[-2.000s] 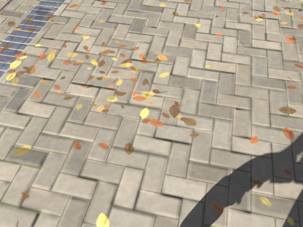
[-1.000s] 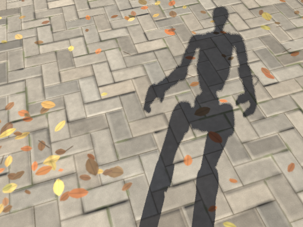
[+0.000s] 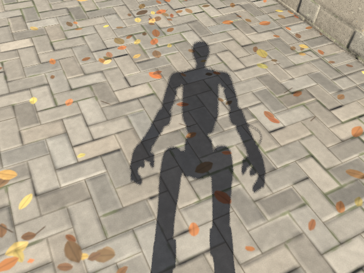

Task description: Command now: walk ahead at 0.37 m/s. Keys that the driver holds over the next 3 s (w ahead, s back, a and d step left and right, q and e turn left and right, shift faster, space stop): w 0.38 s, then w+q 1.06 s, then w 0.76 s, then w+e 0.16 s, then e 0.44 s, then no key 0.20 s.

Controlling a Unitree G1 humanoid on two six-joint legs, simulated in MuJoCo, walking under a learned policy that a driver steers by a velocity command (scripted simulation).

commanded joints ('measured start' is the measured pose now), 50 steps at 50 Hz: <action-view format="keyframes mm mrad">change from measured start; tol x32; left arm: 1 -126 96 23 -110 0 -57 -9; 16 -445 46 -5 -215 6 -67 -75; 21 117 242 71 -78 26 -53 -37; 50 -25 99 0 -62 23 -89 -25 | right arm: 1 54 -139 -18 -40 -2 -15 -1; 22 308 31 38 -59 1 27 -29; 43 -303 -37 0 -326 16 46 35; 50 149 -266 -93 -302 9 50 8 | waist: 1 -32 131 116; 16 -57 126 152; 22 102 -262 -445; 43 95 15 110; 50 -94 195 -391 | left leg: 1 295 323 -506 -379 -160 154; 15 252 253 -120 -415 411 116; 19 329 255 -75 -119 986 73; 20 200 215 -65 92 972 44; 22 -370 -44 -136 727 -245 -17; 42 -537 123 -20 119 339 -8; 47 -83 -44 84 51 180 103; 50 643 358 -904 -214 -20 393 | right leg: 1 -539 -94 28 180 122 -36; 17 -270 -36 -98 -410 444 -36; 20 255 -1 -108 -400 422 -120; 22 810 -444 660 -542 84 -322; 30 108 -254 26 -812 368 -171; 42 400 -289 -235 -751 637 -133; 47 387 -267 -304 -251 1197 -61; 48 163 -226 -305 41 938 -16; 49 -306 -8 -228 399 -51 47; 50 -432 29 19 523 -151 32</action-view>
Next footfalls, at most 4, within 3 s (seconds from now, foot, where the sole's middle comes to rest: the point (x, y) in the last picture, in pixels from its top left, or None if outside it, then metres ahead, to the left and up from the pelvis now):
0.40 right None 0.38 -0.14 -0.77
0.96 left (140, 240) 0.66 0.14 -0.77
1.44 right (159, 168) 1.00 0.07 -0.77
1.92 left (79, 159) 1.05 0.44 -0.77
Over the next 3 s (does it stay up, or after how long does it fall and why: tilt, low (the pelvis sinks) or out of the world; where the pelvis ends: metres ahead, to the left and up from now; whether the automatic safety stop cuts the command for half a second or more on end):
stays up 1.36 0.51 0.00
